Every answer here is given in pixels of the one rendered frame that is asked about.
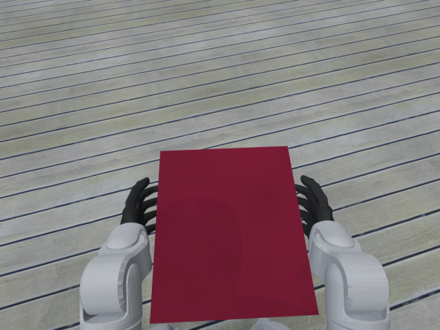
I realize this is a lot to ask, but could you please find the right robot shin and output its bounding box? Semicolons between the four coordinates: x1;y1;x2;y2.
255;318;270;325

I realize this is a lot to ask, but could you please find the robot right forearm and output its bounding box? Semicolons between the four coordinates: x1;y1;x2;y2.
308;221;391;330

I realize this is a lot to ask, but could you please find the right robot hand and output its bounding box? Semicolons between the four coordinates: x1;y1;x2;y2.
295;175;334;240

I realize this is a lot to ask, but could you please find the robot left forearm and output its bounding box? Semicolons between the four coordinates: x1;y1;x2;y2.
80;223;153;330

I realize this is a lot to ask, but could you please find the carton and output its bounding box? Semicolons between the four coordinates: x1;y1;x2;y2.
150;146;319;324

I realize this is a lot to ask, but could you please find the left robot hand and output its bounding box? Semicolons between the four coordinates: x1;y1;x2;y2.
120;177;158;235

